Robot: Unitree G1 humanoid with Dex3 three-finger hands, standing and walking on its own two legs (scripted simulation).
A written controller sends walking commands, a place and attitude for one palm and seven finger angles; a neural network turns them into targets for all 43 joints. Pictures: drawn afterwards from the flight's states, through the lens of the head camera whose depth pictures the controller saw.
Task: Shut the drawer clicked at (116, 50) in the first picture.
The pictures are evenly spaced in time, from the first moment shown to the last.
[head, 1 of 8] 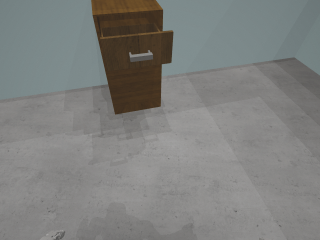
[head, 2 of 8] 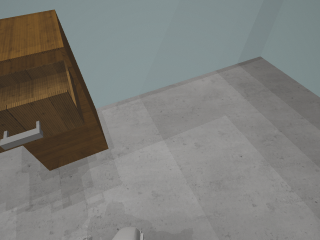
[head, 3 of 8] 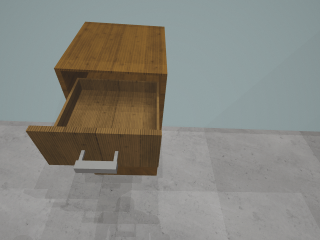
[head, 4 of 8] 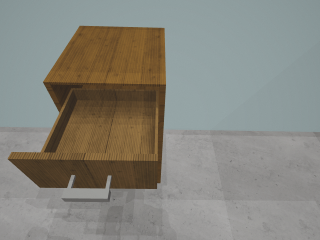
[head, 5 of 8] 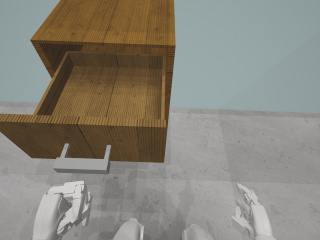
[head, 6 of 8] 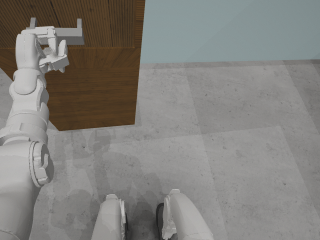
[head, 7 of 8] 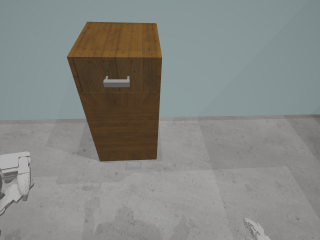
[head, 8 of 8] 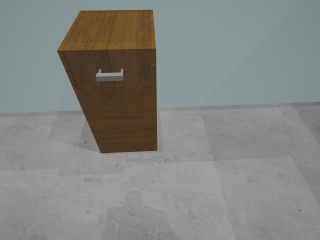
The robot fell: no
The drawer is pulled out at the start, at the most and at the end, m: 0.29 0.29 0.00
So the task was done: yes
